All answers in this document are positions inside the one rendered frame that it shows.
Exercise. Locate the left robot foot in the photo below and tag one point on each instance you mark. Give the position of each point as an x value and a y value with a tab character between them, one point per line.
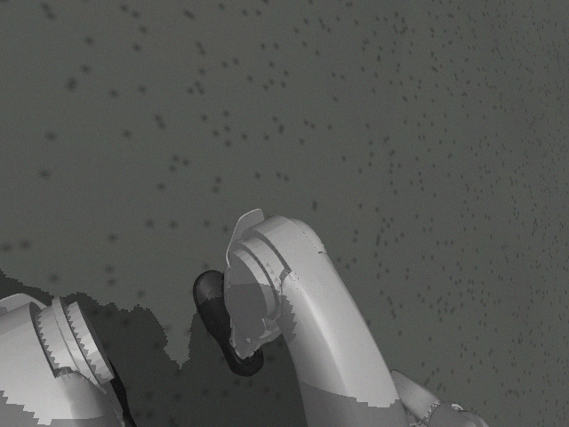
121	395

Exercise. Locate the right robot arm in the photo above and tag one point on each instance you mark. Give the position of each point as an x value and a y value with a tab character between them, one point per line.
450	414

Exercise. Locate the right robot hand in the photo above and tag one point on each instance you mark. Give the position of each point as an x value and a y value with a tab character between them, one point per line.
418	401

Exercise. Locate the right robot foot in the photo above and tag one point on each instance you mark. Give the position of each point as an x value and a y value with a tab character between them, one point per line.
208	292

